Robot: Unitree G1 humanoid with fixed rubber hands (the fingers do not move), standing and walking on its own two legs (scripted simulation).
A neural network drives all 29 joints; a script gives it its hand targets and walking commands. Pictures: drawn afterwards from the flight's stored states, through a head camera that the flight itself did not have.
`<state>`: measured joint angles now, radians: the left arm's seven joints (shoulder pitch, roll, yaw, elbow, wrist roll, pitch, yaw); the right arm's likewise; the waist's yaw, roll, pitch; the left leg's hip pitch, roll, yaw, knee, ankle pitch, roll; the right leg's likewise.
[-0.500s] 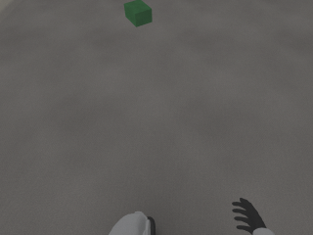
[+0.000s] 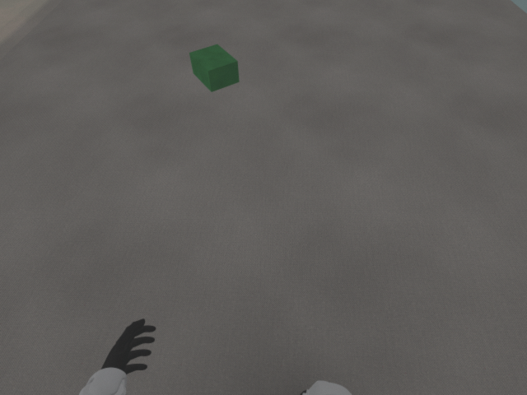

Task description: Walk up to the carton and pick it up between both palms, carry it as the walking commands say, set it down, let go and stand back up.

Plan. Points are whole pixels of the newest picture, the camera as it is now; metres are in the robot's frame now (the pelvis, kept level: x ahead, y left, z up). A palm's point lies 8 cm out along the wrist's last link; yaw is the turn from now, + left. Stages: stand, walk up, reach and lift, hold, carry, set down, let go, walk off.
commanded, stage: walk up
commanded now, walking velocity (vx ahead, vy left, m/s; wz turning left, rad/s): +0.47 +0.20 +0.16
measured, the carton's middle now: (214, 67) +2.15 +0.25 -0.68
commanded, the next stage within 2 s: none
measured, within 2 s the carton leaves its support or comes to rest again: neither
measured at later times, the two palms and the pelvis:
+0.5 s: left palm (56, 376) +0.19 +0.35 -0.13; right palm (332, 267) +0.35 -0.14 -0.11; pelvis +0.23 +0.10 +0.01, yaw +1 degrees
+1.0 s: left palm (130, 183) +0.58 +0.30 -0.10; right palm (344, 240) +0.43 -0.19 -0.14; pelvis +0.48 +0.05 +0.01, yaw +2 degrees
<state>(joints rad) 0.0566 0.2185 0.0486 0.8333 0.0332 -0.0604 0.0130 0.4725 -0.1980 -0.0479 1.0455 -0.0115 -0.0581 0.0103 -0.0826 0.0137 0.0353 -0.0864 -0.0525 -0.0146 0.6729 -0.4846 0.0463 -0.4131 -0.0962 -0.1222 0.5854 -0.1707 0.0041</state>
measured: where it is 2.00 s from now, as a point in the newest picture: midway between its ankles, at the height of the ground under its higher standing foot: (230, 221)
